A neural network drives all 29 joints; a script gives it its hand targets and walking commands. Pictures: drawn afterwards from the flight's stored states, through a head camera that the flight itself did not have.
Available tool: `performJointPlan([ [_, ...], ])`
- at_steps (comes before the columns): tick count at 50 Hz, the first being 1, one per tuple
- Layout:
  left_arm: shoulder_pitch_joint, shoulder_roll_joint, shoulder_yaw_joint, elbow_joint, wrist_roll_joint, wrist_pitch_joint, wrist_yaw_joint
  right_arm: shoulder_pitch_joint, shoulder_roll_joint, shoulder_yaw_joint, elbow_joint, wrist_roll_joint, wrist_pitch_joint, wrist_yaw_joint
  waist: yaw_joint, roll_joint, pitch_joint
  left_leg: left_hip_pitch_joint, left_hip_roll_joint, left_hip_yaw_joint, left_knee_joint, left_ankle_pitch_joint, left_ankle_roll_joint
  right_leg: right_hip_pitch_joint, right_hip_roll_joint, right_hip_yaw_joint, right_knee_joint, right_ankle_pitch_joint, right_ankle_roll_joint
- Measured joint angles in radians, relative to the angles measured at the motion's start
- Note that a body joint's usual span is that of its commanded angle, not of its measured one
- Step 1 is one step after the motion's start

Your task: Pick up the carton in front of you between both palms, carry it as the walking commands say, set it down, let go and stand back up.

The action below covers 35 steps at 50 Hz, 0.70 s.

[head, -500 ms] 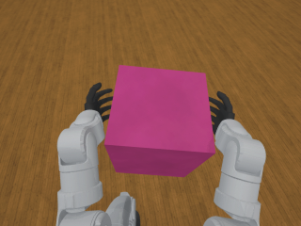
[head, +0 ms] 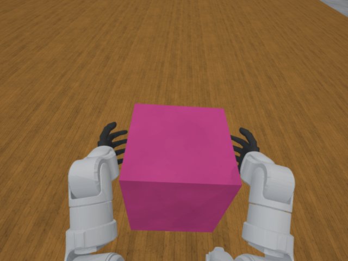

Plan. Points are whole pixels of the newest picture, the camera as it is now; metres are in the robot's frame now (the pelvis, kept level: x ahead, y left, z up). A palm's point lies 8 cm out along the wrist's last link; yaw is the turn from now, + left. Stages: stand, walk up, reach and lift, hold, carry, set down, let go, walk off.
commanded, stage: carry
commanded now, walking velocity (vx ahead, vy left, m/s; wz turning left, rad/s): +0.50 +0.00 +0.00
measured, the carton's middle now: (175, 171) +0.33 +0.01 +0.04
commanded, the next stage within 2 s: none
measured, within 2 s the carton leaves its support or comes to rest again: neither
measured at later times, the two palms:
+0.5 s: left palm (118, 93) +0.56 +0.19 +0.09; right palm (211, 91) +0.62 -0.10 +0.09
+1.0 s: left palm (119, 41) +0.89 +0.26 +0.10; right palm (191, 47) +0.91 -0.04 +0.10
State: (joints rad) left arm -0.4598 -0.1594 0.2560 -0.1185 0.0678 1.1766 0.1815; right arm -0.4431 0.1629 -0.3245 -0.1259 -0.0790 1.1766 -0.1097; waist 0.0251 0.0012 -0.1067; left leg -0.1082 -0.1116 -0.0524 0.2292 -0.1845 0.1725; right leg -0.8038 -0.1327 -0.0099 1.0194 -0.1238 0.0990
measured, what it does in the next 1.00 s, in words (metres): walks ahead: right foot, then left foot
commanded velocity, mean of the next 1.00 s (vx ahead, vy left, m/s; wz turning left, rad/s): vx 0.50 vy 0.00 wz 0.00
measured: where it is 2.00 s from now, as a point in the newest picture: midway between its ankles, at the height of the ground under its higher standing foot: (150, 131)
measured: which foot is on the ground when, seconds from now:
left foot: down 0.00-0.28, up 0.30-0.64, down 0.66-1.00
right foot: up 0.00-0.26, down 0.28-0.70, up 0.72-1.00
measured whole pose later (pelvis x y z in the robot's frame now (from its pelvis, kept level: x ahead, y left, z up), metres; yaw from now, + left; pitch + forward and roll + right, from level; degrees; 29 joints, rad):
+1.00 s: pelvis +0.67 +0.09 +0.00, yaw +7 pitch +4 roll +0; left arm 0.02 -0.13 0.04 -0.53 0.05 1.21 0.15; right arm 0.02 0.13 -0.04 -0.51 -0.05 1.21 -0.12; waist -0.04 0.00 -0.18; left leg -0.11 0.08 0.21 0.29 -0.24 -0.02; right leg -0.49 -0.09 -0.15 0.54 -0.17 0.00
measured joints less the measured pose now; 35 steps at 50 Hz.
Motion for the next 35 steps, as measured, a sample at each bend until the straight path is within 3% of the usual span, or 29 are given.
performJointPlan([
  [6,0.204,0.008,-0.138,-0.173,-0.013,-0.005,0.001,0.224,-0.019,0.124,-0.189,0.009,-0.012,0.021,0.029,-0.008,0.005,0.161,0.023,-0.089,-0.052,-0.097,-0.007,-0.051,0.037,-0.044,0.0,0.005,-0.011],
  [8,0.251,0.018,-0.167,-0.218,-0.019,0.003,0.001,0.272,-0.027,0.157,-0.233,0.012,-0.007,0.021,0.023,-0.017,-0.003,0.212,0.027,-0.107,-0.071,-0.132,-0.008,-0.031,0.062,-0.074,-0.094,0.022,-0.022],
  [12,0.354,0.03,-0.216,-0.306,-0.024,0.022,0.001,0.378,-0.036,0.21,-0.315,0.018,0.003,0.02,0.002,-0.009,-0.023,0.329,0.026,-0.12,-0.071,-0.18,-0.025,0.163,0.129,-0.144,-0.43,0.105,-0.081],
  [14,0.376,0.031,-0.234,-0.305,-0.029,0.035,0.0,0.427,-0.037,0.218,-0.343,0.013,0.016,0.018,-0.022,-0.007,-0.043,0.29,-0.004,-0.116,0.161,-0.231,-0.053,0.326,0.135,-0.16,-0.564,0.12,-0.094],
  [17,0.356,0.03,-0.231,-0.269,-0.026,0.027,-0.006,0.416,-0.036,0.204,-0.329,0.018,0.02,0.01,-0.014,0.03,-0.032,-0.028,-0.008,-0.029,0.836,-0.259,-0.15,0.36,0.14,-0.185,-0.506,-0.021,-0.143],
  [19,0.368,0.03,-0.223,-0.295,-0.025,0.026,-0.012,0.411,-0.037,0.218,-0.344,0.017,0.027,0.005,-0.002,0.027,-0.017,-0.217,0.029,0.023,1.041,-0.244,-0.17,0.413,0.143,-0.187,-0.529,-0.047,-0.156],
  [22,0.417,0.031,-0.218,-0.331,-0.024,0.016,-0.018,0.422,-0.036,0.246,-0.347,0.011,0.024,0.006,0.009,0.027,-0.025,-0.394,0.122,0.072,0.934,-0.181,-0.177,0.51,0.145,-0.178,-0.594,-0.069,-0.145],
  [26,0.445,0.031,-0.228,-0.338,-0.019,0.024,-0.019,0.461,-0.034,0.258,-0.348,0.005,0.017,0.011,0.014,0.024,-0.054,-0.474,0.21,0.101,0.546,-0.044,-0.197,0.63,0.137,-0.166,-0.671,-0.111,-0.121],
  [29,0.454,0.031,-0.24,-0.351,-0.022,0.029,-0.019,0.48,-0.032,0.256,-0.379,0.006,0.026,0.009,0.008,0.019,-0.061,-0.466,0.23,0.131,0.353,0.071,-0.208,0.716,0.118,-0.158,-0.695,-0.163,-0.096],
  [32,0.455,0.031,-0.239,-0.373,-0.023,0.034,-0.019,0.479,-0.033,0.259,-0.397,0.011,0.03,0.006,0.004,0.006,-0.069,-0.409,0.231,0.182,0.258,0.106,-0.203,0.783,0.09,-0.139,-0.663,-0.248,-0.063],
  [35,0.433,0.033,-0.21,-0.377,-0.026,0.044,-0.019,0.449,-0.035,0.272,-0.366,0.015,0.02,-0.001,-0.017,-0.044,-0.068,-0.376,0.197,0.234,0.299,0.108,-0.153,0.723,0.026,-0.102,-0.413,-0.341,-0.052],
])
